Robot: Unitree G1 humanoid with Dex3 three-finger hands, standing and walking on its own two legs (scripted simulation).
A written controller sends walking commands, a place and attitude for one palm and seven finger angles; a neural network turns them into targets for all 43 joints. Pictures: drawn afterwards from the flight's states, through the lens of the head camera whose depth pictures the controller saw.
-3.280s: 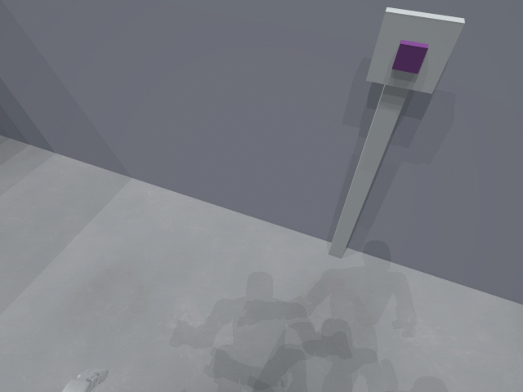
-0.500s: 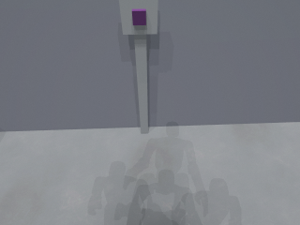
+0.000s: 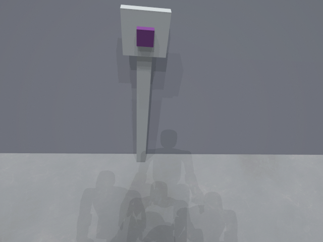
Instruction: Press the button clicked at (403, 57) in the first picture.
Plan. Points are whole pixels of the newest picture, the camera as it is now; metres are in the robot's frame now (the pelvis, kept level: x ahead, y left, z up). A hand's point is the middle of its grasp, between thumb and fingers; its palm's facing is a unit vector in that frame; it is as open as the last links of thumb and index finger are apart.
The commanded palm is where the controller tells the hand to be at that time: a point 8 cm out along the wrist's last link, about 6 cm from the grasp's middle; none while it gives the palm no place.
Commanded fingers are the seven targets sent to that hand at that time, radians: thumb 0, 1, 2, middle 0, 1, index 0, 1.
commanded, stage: take the last steps up to it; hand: left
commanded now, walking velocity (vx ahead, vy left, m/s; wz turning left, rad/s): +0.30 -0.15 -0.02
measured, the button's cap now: (145, 36) +0.71 +0.11 +0.16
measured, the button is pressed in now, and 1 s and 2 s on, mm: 0 0 0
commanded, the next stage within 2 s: come to a stop and stand still in 0.32 s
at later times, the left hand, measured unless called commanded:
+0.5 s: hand (142, 207) +0.25 +0.06 -0.16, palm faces +0.07 -0.97 -0.23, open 7.2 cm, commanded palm none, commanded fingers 0.00 0.90 0.90 -0.20 -0.30 -0.20 -0.30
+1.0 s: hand (119, 225) +0.20 +0.12 -0.19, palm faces +0.15 -0.97 -0.21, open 7.4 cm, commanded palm none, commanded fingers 0.00 0.90 0.90 -0.20 -0.30 -0.20 -0.30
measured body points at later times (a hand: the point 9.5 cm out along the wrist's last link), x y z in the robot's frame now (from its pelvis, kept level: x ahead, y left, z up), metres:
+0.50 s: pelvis +0.19 -0.13 +0.00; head +0.22 -0.15 +0.45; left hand +0.25 +0.11 -0.14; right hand +0.18 -0.36 -0.17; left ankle +0.13 +0.01 -0.65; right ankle +0.23 -0.20 -0.74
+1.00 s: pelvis +0.22 -0.07 -0.01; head +0.26 -0.04 +0.44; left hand +0.20 +0.17 -0.17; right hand +0.35 -0.29 -0.14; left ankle +0.20 +0.03 -0.74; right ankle +0.22 -0.20 -0.72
